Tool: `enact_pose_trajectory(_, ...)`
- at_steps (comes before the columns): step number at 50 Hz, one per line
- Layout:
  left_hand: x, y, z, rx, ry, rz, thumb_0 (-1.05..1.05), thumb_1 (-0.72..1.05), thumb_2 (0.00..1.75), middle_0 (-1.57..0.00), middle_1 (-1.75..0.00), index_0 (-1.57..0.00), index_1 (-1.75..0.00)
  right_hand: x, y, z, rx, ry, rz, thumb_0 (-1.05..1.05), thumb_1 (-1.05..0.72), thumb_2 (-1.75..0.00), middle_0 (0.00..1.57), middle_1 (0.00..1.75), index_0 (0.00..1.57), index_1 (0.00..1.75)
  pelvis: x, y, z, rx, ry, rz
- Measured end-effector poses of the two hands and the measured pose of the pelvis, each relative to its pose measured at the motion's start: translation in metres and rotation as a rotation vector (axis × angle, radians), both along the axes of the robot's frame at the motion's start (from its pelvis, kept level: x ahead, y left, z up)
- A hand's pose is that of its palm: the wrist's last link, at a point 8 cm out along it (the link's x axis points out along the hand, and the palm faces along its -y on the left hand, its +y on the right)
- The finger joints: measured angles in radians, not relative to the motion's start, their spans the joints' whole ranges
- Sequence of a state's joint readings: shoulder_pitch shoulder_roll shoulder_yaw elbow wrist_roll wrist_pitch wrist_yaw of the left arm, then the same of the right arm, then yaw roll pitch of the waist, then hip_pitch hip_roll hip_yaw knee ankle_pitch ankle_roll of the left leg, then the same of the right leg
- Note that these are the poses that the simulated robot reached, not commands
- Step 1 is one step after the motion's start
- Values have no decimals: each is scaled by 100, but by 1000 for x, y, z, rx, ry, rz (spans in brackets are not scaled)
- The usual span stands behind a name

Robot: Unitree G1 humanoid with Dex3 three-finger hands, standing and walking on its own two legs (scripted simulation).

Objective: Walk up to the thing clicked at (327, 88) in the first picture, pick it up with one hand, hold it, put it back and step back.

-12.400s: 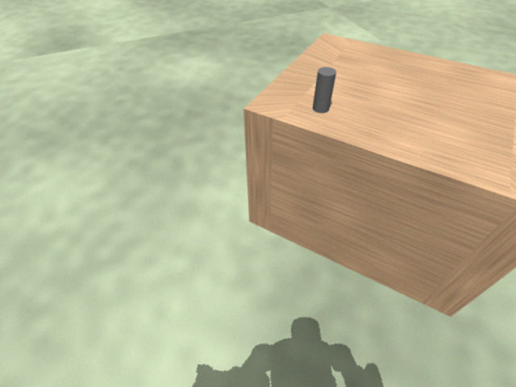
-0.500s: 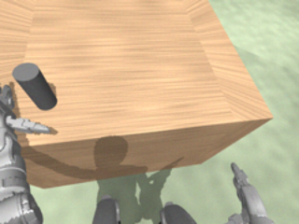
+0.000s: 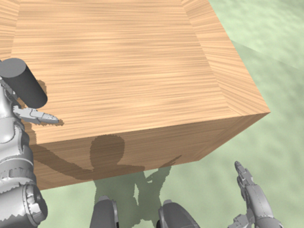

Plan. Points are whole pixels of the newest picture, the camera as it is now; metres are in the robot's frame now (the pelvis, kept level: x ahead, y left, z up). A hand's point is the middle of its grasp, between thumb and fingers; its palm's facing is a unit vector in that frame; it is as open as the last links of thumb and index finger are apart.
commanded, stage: close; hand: left
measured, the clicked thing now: (25, 86) +0.49 +0.28 +0.04
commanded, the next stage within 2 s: settle in 0.62 s
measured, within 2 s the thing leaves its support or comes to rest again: leaves its support in 1.08 s
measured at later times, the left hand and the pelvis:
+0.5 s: hand (24, 93) +0.46 +0.28 +0.04, palm faces +0.32 -0.95 +0.00, open 9.6 cm; pelvis +0.01 +0.00 +0.01, yaw +0 degrees
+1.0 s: hand (31, 94) +0.46 +0.26 +0.04, palm faces +0.28 -0.96 -0.02, open 8.4 cm; pelvis +0.02 +0.00 +0.01, yaw +0 degrees
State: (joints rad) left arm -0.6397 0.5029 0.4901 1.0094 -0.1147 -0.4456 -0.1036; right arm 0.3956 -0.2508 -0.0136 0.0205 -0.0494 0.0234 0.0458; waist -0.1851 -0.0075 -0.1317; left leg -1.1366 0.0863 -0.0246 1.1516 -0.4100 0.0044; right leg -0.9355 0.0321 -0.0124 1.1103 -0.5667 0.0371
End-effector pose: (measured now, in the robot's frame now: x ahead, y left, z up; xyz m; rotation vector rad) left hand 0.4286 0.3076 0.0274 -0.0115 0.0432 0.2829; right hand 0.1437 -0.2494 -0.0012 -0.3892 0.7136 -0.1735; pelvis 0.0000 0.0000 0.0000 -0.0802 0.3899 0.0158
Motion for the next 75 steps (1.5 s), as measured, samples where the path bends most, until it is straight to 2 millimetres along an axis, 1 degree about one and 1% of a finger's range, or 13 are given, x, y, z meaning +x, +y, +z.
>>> enact_pose_trajectory(8,0,6,10,-7,-21,31,-2,-47,14,-33,-22,-34,-21,12,9,4,26,-18,20,-1,51,-5,6,5,6,5,8,0,3,2,-3,0)
enact_pose_trajectory(13,2,0,8,1,7,9,-2,-38,24,-50,-36,-51,-35,19,8,9,16,-27,27,-1,51,-4,6,5,6,5,11,1,5,2,-6,4)
enact_pose_trajectory(18,3,6,8,0,2,40,-1,-30,33,-63,-48,-64,-47,18,2,14,2,-25,11,-1,51,-4,6,5,6,5,11,1,7,3,-11,2)
enact_pose_trajectory(23,-1,13,9,12,-10,52,-1,-19,46,-77,-62,-78,-62,11,0,11,1,12,-3,-1,51,-4,6,5,6,5,12,1,8,3,-10,2)
enact_pose_trajectory(27,0,9,13,3,-17,40,-1,-7,60,-87,-75,-92,-77,13,2,6,12,21,-1,-1,51,-5,6,5,6,5,13,1,8,2,-9,5)
enact_pose_trajectory(29,1,5,14,13,-11,22,-1,-9,65,-87,-80,-97,-83,18,4,5,17,15,3,-1,50,-5,6,5,6,5,13,2,9,2,-10,5)
enact_pose_trajectory(33,2,1,14,15,-6,18,-2,-15,74,-87,-88,-97,-91,26,5,11,21,-22,11,-1,51,-5,6,5,6,5,14,3,9,6,-12,1)
enact_pose_trajectory(36,2,1,13,3,-15,27,-3,-19,82,-86,-95,-96,-98,26,2,15,9,-30,10,-1,51,-5,6,5,6,5,16,3,9,8,-10,-1)
enact_pose_trajectory(46,3,-3,14,18,-26,-6,-7,-30,108,-81,-113,-90,-119,19,12,8,42,15,19,-1,52,-5,6,5,6,5,17,2,9,5,-12,2)
enact_pose_trajectory(56,-11,-9,22,22,18,9,-7,-29,109,-79,-117,-88,-122,21,6,10,51,7,-12,-1,51,-6,6,5,6,5,17,1,17,15,-49,-2)
enact_pose_trajectory(62,-12,-9,39,26,-9,15,-7,-29,109,-79,-117,-87,-123,24,4,14,54,-5,-11,-1,51,-6,6,5,6,5,15,-2,22,19,-72,6)
enact_pose_trajectory(67,-11,-8,54,37,-9,11,-7,-29,109,-78,-118,-87,-123,19,1,13,64,3,-31,-1,52,-5,6,5,6,5,15,-2,26,22,-85,7)
enact_pose_trajectory(75,-10,-11,62,27,9,4,-7,-29,109,-78,-118,-87,-124,15,0,9,87,14,-44,-1,53,-5,5,5,6,5,12,-2,30,29,-98,3)
